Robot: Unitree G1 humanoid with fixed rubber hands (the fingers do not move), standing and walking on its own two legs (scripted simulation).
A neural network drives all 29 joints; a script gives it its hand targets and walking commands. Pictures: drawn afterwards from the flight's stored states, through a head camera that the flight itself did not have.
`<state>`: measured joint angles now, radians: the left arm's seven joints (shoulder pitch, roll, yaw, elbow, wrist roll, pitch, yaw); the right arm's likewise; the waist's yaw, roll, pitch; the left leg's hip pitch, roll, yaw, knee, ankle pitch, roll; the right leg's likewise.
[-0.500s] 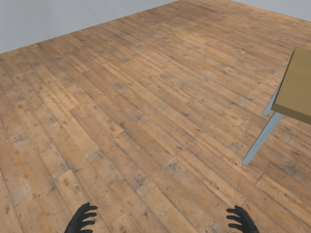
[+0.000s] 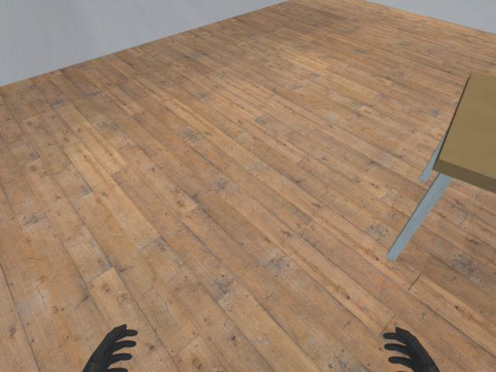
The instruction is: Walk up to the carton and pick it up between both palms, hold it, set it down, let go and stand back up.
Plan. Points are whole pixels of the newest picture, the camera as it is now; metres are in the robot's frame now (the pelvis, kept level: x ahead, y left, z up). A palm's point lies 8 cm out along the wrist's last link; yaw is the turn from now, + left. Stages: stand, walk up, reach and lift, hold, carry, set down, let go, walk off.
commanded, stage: stand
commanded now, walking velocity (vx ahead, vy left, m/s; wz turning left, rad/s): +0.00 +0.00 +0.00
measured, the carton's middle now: out of the picture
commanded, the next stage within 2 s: walk up in 1.44 s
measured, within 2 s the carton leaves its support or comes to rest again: neither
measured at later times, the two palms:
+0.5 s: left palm out of the picture +0.14 +0.26 -0.07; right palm out of the picture +0.15 -0.27 -0.06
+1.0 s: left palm out of the picture +0.14 +0.27 -0.07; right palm out of the picture +0.14 -0.27 -0.06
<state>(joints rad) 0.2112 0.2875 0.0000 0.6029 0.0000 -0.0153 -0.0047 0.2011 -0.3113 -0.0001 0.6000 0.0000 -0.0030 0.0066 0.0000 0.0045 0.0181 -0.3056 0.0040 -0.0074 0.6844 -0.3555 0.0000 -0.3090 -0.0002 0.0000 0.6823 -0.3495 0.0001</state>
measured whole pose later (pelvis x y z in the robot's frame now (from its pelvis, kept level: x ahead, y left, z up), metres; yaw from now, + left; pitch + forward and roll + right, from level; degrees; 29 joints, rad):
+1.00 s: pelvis -0.01 +0.01 +0.00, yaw +0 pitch -3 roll -1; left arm 0.21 0.32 0.00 0.62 0.00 -0.02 -0.01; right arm 0.20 -0.34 0.00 0.60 0.00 -0.01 0.01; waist 0.00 0.01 0.02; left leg -0.29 0.00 -0.01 0.68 -0.34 0.00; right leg -0.29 0.00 0.00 0.66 -0.32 0.00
